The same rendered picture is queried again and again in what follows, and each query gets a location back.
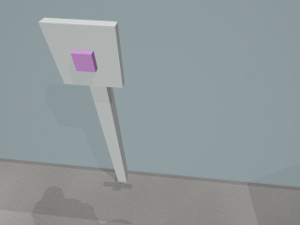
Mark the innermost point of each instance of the panel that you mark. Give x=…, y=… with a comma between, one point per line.
x=65, y=35

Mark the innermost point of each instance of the button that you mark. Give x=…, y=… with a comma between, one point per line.
x=84, y=60

